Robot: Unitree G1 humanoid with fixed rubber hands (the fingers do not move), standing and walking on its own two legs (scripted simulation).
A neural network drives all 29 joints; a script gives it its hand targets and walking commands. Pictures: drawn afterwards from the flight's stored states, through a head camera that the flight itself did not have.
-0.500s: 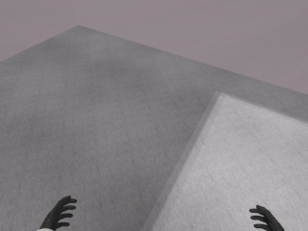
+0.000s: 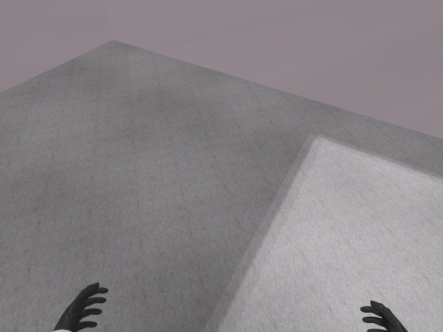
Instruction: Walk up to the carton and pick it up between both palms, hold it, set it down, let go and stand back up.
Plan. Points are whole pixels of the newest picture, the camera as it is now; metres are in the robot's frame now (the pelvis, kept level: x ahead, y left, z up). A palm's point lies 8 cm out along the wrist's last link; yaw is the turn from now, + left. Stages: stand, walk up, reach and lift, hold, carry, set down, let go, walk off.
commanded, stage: stand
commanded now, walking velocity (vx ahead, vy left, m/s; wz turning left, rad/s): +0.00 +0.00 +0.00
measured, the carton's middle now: out of the picture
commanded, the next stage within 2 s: walk up in 0.56 s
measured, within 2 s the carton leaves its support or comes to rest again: neither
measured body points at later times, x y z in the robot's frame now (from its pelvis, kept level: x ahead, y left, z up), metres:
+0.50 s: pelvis +0.00 +0.00 +0.00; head -0.01 +0.00 +0.45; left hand +0.16 +0.28 -0.08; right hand +0.14 -0.31 -0.08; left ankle +0.02 +0.13 -0.72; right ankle +0.02 -0.12 -0.72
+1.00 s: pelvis -0.02 +0.03 +0.00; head -0.02 +0.02 +0.45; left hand +0.11 +0.36 -0.05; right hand +0.13 -0.28 -0.09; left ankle +0.00 +0.19 -0.66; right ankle +0.02 -0.12 -0.72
